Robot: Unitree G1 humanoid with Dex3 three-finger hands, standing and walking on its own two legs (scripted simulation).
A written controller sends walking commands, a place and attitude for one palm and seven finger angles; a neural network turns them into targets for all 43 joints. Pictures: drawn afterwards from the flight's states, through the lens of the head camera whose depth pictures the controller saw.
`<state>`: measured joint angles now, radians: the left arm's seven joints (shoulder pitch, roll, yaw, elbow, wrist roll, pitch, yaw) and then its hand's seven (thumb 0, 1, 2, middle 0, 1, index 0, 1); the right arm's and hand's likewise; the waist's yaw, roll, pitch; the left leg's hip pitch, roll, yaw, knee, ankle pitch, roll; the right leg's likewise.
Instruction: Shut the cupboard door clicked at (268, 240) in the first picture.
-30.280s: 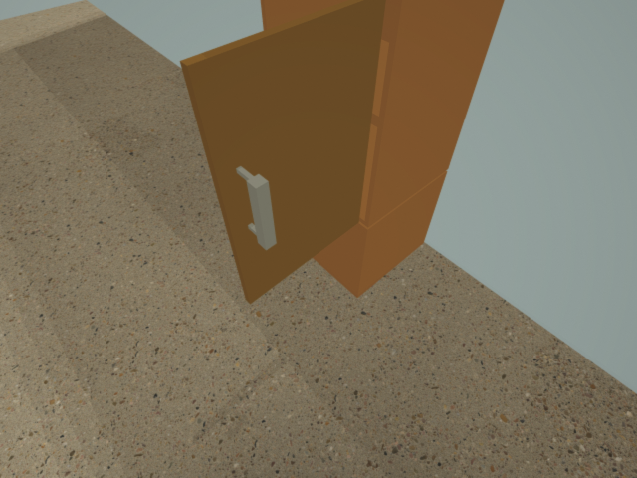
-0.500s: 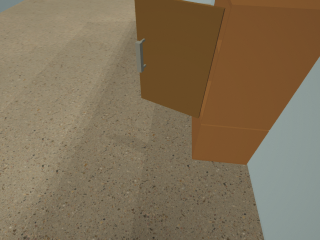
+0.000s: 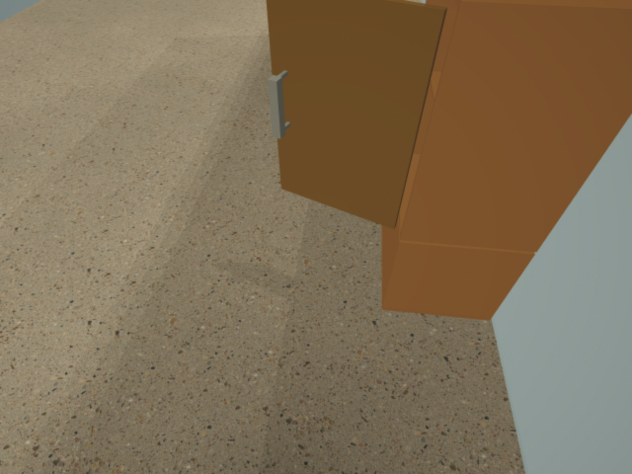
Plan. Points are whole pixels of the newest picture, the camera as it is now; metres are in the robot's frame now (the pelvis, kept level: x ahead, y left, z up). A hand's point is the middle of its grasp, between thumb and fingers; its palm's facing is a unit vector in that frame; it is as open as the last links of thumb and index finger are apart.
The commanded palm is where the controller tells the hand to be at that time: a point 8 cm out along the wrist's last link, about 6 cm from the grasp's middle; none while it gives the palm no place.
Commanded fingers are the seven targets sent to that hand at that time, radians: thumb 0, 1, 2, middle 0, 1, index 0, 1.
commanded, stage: look to check the result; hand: left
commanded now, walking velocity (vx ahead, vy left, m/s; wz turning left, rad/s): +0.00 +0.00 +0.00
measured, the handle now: (281, 104) +0.96 +0.15 -0.03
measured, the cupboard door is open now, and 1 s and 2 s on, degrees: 69 69 69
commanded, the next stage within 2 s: walk to a spot facing it in 0.04 s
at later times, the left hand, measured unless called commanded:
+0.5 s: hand out of the picture +0.04 +0.22 -0.19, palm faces +0.14 -0.95 -0.27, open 7.4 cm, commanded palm none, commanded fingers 0.00 0.90 0.90 -0.20 -0.30 -0.20 -0.30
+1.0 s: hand out of the picture -0.03 +0.18 -0.16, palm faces +0.44 -0.84 -0.31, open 7.4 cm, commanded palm none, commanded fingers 0.00 0.90 0.90 -0.20 -0.30 -0.20 -0.30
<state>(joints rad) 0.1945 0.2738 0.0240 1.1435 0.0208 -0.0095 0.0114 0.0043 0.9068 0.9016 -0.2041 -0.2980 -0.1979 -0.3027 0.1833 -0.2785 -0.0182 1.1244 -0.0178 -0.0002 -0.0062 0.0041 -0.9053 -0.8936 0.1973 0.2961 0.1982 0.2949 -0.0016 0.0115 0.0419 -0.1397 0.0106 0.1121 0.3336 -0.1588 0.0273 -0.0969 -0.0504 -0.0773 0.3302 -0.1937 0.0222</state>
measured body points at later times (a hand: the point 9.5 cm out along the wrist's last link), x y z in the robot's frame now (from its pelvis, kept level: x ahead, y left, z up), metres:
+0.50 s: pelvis +0.00 +0.00 -0.02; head +0.03 +0.01 +0.43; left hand +0.03 +0.27 -0.17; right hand +0.08 -0.25 -0.17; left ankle +0.01 +0.10 -0.74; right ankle -0.01 -0.13 -0.75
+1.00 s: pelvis -0.01 -0.05 -0.01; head +0.04 -0.05 +0.44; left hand -0.05 +0.22 -0.14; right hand +0.16 -0.27 -0.17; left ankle -0.05 +0.07 -0.68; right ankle +0.04 -0.16 -0.75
